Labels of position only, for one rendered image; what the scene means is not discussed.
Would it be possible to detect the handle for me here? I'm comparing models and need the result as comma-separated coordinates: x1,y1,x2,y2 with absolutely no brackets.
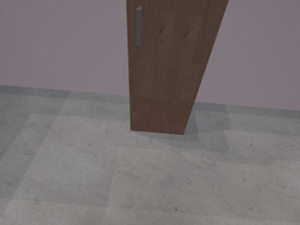
136,6,142,46

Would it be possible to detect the cupboard door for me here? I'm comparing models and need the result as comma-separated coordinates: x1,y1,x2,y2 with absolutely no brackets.
130,0,225,100

